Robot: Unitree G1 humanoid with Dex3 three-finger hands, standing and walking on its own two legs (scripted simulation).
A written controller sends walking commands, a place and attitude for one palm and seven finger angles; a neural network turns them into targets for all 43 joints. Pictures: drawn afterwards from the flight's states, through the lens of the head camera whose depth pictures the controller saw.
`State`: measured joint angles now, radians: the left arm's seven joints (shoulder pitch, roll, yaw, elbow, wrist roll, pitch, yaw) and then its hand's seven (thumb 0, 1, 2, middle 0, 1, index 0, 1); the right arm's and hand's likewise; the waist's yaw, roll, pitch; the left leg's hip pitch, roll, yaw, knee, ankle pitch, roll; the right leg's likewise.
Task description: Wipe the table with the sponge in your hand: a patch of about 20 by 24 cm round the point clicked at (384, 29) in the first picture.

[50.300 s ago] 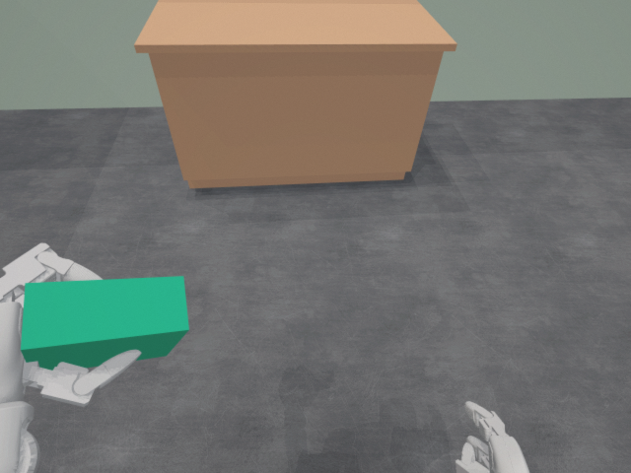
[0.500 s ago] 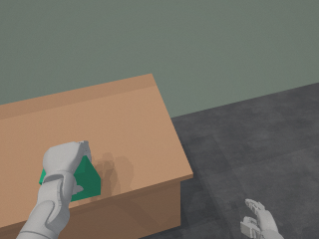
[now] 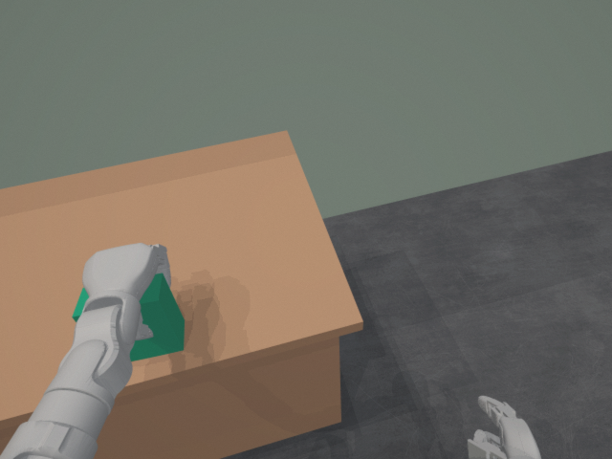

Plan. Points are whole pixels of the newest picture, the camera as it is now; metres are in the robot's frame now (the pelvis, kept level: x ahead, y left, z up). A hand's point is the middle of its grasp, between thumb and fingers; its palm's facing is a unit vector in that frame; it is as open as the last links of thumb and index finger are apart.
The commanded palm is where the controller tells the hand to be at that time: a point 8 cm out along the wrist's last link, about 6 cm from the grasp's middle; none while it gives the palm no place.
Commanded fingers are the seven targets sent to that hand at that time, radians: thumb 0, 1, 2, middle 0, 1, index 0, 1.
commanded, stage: wipe forward along the first lane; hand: left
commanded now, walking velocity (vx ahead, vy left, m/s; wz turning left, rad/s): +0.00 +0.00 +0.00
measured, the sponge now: (140, 328) +0.28 +0.30 -0.01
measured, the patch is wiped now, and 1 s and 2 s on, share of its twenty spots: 0.10 0.25 0.35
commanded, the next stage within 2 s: slide across to the middle lane in 1.20 s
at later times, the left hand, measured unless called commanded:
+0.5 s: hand (141, 263) +0.36 +0.30 +0.05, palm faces -0.14 +0.02 -0.99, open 9.7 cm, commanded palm +0.36 +0.31 +0.08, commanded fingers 0.00 0.10 1.30 -1.20 -1.60 -1.20 -1.60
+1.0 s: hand (139, 238) +0.41 +0.33 +0.05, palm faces -0.15 +0.03 -0.99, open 9.6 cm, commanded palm +0.41 +0.33 +0.08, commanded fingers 0.00 0.10 1.30 -1.20 -1.60 -1.20 -1.60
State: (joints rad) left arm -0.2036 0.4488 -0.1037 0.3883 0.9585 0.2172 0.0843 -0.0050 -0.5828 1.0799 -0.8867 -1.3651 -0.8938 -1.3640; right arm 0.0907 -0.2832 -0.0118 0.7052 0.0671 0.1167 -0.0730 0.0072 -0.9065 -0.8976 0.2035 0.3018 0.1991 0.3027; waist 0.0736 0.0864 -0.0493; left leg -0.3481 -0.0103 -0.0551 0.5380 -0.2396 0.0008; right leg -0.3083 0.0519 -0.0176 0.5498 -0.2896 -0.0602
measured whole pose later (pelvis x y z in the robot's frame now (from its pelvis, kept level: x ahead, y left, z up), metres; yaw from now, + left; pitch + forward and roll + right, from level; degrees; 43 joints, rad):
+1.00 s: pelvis -0.01 -0.02 -0.03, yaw -1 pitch +14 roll -1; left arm -0.72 0.70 0.06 1.08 1.03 -0.02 0.14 0.00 -0.61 1.09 -0.88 -1.37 -0.89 -1.39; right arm 0.26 -0.31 -0.01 0.72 0.08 0.13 -0.04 0.00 -0.91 -0.90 0.20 0.30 0.20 0.30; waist -0.05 0.07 -0.11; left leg -0.71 0.04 -0.09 0.77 -0.31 0.03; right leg -0.64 0.11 -0.05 0.71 -0.32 -0.09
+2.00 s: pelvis +0.02 +0.05 -0.01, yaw +0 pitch +13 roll -2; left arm -0.87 0.43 -0.23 1.11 0.99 0.23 0.24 -0.01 -0.56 1.09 -0.82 -1.44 -0.84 -1.46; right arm 0.22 -0.24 -0.03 0.78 0.05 0.16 -0.01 0.00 -0.91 -0.90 0.20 0.30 0.20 0.30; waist -0.03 0.05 -0.12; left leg -0.59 -0.05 -0.05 0.66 -0.29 0.04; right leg -0.50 0.02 -0.01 0.59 -0.31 0.00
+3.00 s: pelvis +0.04 +0.04 +0.00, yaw -1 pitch +9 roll -1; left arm -0.61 0.34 -0.23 0.80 0.97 0.37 0.25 -0.01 -0.45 1.02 -0.74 -1.51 -0.75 -1.52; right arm 0.14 -0.26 -0.02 0.71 0.08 0.26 0.01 0.00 -0.91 -0.90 0.20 0.30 0.20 0.30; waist 0.01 0.06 -0.13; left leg -0.43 -0.04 -0.04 0.57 -0.30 0.03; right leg -0.36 0.03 0.01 0.52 -0.31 -0.02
